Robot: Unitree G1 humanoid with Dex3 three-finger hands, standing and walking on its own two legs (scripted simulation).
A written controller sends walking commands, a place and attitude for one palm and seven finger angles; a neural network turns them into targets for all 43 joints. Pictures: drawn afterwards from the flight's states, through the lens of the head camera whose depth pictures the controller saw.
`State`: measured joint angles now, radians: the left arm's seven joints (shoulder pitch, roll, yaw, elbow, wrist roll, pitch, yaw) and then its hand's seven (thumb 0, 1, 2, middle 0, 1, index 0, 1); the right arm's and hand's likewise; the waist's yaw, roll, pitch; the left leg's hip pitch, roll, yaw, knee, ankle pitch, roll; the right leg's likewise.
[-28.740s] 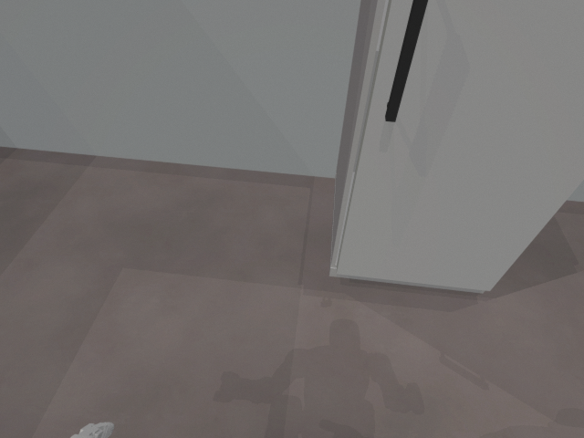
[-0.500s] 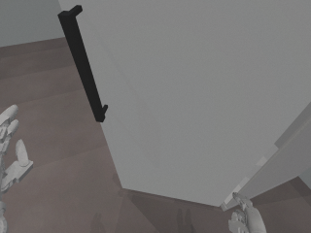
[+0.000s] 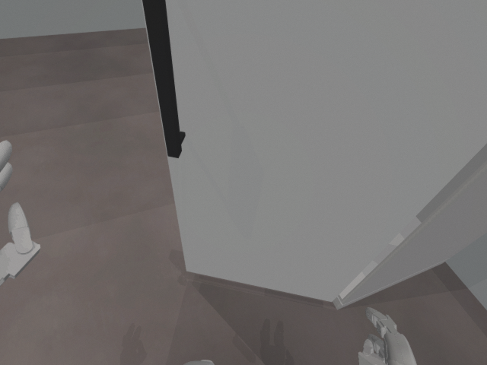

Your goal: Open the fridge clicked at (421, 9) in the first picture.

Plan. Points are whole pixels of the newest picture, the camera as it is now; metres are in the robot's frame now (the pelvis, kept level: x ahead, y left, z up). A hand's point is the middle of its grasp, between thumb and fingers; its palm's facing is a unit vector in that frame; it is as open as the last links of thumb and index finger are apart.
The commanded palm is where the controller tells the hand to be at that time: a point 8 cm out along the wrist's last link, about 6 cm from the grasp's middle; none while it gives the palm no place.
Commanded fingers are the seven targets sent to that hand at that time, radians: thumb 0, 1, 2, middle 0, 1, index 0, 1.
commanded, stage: step back with the hand held close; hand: left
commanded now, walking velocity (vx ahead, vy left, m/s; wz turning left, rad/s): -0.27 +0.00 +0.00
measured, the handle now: (170, 78) +0.49 +0.17 +0.20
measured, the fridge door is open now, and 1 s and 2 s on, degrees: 58 58 58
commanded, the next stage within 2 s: stop stepping back and stand still in 0.56 s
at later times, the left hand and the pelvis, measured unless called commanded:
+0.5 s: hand out of the picture +0.11 +0.25 +0.18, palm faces +0.31 -0.82 -0.48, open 7.4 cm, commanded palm +0.07 +0.30 +0.19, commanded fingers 0.00 0.90 0.90 -0.20 -0.30 -0.20 -0.30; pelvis -0.09 +0.00 +0.01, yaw -3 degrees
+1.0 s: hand out of the picture -0.03 +0.31 +0.18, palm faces +0.50 -0.79 -0.35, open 7.4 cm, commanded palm -0.07 +0.33 +0.19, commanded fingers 0.00 0.90 0.90 -0.20 -0.30 -0.20 -0.30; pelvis -0.22 +0.03 +0.01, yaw -2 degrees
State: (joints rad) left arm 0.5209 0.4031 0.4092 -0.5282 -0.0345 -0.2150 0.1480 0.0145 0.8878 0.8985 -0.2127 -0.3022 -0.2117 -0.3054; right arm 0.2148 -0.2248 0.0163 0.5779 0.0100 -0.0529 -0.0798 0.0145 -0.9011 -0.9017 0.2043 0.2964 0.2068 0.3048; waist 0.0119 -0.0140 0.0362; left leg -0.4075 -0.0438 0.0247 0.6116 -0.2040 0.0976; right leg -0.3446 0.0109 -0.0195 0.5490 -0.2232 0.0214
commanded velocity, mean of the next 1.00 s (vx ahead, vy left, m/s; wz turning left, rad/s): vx -0.14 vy -0.02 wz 0.02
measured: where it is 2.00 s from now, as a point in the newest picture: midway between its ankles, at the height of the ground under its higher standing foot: outside the picture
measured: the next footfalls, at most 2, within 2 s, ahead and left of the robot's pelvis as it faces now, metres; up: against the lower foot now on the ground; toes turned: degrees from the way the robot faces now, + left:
right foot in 0.38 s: -0.11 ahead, -0.11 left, +0.00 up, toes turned -2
left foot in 0.60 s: -0.02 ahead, +0.11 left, +0.00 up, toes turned -2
